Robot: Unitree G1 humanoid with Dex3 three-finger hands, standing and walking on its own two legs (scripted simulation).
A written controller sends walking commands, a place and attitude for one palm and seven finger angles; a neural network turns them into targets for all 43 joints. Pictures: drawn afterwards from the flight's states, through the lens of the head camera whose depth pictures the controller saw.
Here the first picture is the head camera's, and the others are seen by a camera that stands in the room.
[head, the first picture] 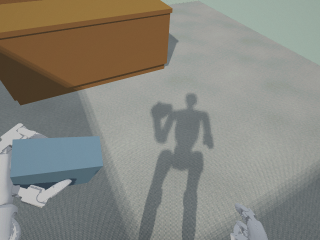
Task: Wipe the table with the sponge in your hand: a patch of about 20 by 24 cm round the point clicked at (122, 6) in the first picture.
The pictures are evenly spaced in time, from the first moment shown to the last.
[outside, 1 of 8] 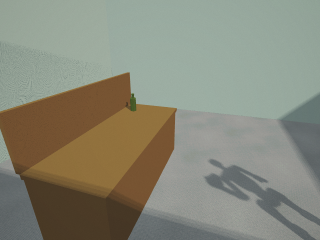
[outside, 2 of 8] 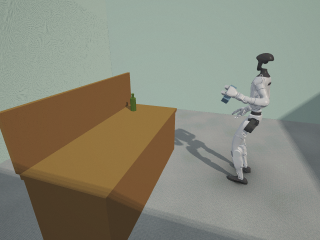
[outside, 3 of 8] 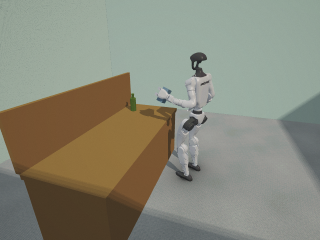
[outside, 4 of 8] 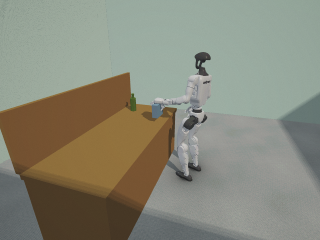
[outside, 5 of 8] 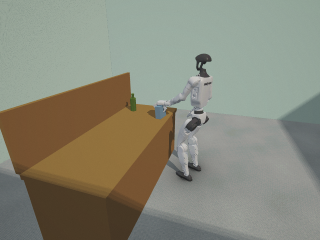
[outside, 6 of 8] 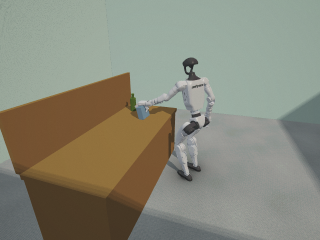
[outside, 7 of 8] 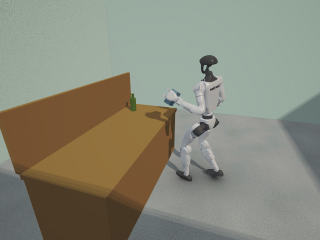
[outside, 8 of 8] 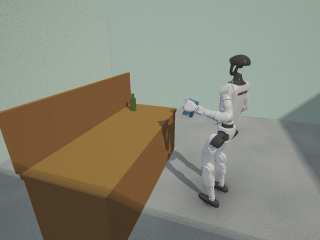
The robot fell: no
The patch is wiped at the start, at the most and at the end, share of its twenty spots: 0.00 1.00 1.00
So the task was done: yes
